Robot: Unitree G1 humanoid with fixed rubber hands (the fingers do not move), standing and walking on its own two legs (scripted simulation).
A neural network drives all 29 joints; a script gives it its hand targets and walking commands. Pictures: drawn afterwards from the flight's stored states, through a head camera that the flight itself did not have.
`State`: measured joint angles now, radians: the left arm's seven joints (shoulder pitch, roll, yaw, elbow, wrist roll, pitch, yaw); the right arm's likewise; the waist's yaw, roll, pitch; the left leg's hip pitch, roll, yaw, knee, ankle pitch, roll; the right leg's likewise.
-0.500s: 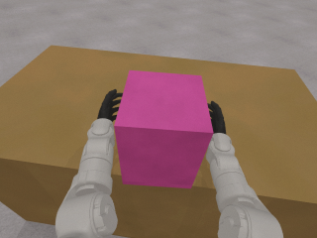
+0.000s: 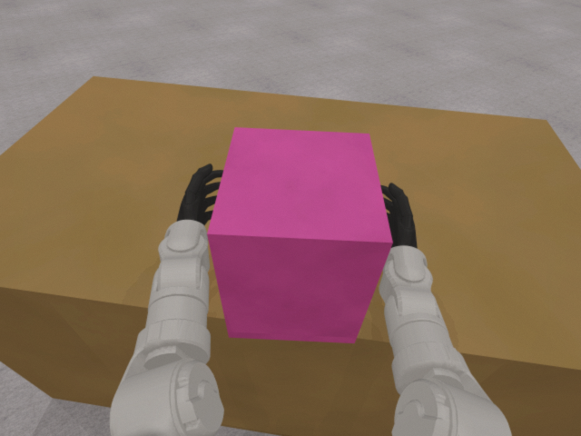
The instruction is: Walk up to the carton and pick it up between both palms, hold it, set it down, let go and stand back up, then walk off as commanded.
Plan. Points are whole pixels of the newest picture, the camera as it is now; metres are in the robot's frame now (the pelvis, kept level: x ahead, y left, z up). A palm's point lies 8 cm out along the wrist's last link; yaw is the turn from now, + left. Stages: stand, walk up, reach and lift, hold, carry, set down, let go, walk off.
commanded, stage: set down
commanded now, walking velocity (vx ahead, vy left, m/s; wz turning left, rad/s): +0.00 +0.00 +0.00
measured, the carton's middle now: (296, 239) +0.41 +0.02 +0.06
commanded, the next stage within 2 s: none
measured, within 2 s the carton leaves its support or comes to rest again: neither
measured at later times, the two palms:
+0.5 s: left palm (198, 224) +0.41 +0.17 +0.08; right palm (397, 247) +0.39 -0.13 +0.06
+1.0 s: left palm (180, 239) +0.38 +0.19 +0.08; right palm (431, 252) +0.37 -0.17 +0.07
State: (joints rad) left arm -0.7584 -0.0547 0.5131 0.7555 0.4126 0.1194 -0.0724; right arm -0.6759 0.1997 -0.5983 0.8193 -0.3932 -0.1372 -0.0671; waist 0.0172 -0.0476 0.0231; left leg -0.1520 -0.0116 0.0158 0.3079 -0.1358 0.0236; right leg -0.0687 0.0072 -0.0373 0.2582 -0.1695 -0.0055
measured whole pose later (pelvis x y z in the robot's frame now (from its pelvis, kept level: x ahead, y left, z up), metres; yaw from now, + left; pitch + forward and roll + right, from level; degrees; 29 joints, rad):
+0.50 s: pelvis +0.00 +0.00 +0.00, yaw -1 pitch +6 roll -1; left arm -0.79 0.06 0.27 0.95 0.17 0.05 0.08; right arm -0.75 0.02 -0.32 1.07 -0.11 -0.14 -0.13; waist 0.02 -0.01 -0.05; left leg -0.33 0.01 0.04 0.38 -0.15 0.03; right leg -0.23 0.02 -0.04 0.30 -0.16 0.00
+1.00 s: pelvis -0.01 -0.01 -0.01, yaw -2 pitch +7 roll -1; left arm -0.66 0.23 0.11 0.84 -0.10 0.08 0.02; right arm -0.65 -0.12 0.00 0.90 0.26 -0.02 -0.20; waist 0.01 -0.03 -0.11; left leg -0.38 0.03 0.04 0.42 -0.15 0.01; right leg -0.30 0.04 -0.03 0.36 -0.17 -0.03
